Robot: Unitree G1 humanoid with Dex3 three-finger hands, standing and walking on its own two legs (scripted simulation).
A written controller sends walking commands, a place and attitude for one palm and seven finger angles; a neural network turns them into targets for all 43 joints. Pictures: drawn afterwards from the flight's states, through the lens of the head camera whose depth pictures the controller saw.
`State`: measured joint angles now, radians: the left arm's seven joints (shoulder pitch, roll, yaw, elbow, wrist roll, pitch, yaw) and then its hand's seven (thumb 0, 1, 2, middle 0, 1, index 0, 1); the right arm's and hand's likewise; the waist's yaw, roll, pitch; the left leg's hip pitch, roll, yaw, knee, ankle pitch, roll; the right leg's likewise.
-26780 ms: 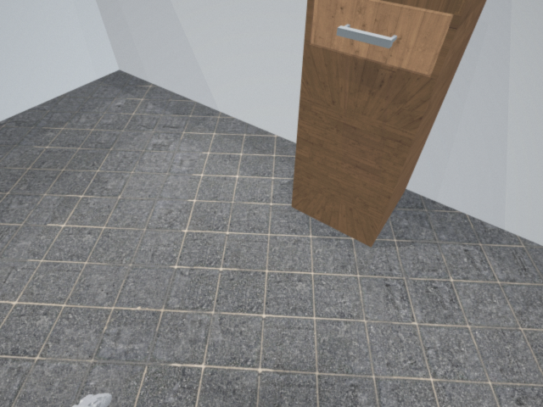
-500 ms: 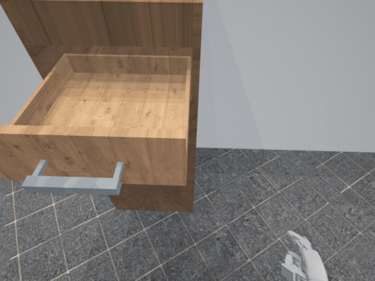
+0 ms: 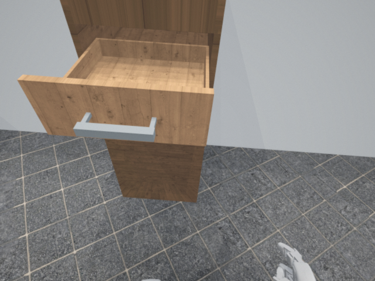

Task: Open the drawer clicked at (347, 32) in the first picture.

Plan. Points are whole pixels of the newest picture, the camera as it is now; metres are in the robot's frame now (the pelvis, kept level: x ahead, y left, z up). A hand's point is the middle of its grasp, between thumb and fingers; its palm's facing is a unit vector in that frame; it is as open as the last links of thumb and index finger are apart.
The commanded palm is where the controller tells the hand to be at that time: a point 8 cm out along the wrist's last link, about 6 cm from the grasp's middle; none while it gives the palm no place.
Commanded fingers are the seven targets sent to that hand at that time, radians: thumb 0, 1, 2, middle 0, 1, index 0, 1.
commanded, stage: step back with the hand held close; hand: left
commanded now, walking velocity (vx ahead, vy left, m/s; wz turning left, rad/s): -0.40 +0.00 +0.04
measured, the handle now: (118, 125) +0.38 +0.18 +0.14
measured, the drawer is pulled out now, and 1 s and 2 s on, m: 0.29 0.29 0.29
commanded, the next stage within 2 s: stop stepping back and stand still in 0.14 s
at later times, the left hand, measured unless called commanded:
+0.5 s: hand out of the picture +0.06 +0.22 +0.35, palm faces +0.55 -0.73 -0.40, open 7.4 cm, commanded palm +0.00 +0.28 +0.33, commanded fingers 0.00 0.90 0.90 -0.20 -0.30 -0.20 -0.30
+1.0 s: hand out of the picture +0.02 +0.21 +0.34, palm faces +0.51 -0.72 -0.46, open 7.4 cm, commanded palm -0.02 +0.29 +0.33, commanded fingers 0.00 0.90 0.90 -0.20 -0.30 -0.20 -0.30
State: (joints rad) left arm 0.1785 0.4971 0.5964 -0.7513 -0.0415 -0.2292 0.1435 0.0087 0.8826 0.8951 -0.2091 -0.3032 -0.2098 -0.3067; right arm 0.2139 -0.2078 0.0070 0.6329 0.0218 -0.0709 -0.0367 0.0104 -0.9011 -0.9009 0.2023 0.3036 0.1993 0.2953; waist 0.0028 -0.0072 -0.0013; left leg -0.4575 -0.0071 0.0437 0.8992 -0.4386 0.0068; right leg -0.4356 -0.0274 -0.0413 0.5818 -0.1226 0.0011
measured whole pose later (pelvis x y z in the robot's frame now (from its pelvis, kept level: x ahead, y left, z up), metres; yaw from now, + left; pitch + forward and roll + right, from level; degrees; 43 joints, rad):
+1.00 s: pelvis -0.16 +0.01 +0.02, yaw -1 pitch +1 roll -2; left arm 0.36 0.58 0.65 -0.85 -0.06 -0.29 0.14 0.01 0.88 0.89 -0.21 -0.30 -0.21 -0.31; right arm 0.23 -0.17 0.03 0.64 0.02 -0.11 -0.03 0.01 -0.90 -0.90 0.20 0.30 0.20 0.30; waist -0.04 0.01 -0.04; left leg -0.34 0.05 0.05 0.57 -0.24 0.01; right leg -0.20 0.03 -0.07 0.50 -0.31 -0.03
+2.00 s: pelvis -0.22 -0.01 +0.02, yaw +2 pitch -2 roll +1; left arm 0.24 0.16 0.02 1.12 0.01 0.00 0.02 0.01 0.91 0.89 -0.20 -0.30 -0.20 -0.30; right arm 0.28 -0.19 -0.02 1.09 -0.02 0.01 -0.02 0.01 -0.92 -0.90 0.20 0.30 0.20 0.29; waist -0.02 0.07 0.01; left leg -0.18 -0.01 0.04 0.41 -0.19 0.02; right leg -0.22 0.04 -0.03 0.42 -0.17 -0.06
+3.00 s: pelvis -0.19 -0.02 +0.03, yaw +1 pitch -1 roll +0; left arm 0.23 0.14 0.02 1.15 0.00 -0.01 0.03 0.01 0.91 0.89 -0.20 -0.30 -0.20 -0.30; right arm 0.27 -0.15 -0.01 1.12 -0.01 0.01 -0.04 0.00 -0.91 -0.90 0.20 0.30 0.19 0.29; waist -0.02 0.03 0.06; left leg -0.13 0.01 0.03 0.38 -0.23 0.00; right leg -0.16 0.07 -0.02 0.38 -0.20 -0.07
